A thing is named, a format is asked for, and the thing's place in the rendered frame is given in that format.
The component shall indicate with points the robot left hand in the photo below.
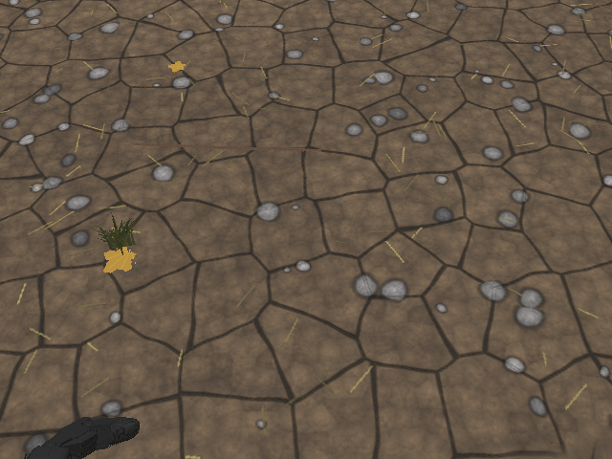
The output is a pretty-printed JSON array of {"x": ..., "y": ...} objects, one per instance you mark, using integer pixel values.
[{"x": 84, "y": 436}]

